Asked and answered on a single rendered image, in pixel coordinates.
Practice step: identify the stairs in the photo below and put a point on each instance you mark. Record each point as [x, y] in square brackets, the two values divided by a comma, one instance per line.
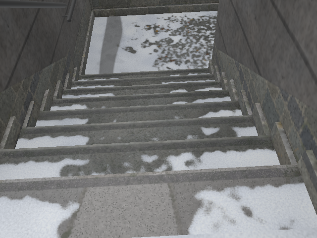
[138, 122]

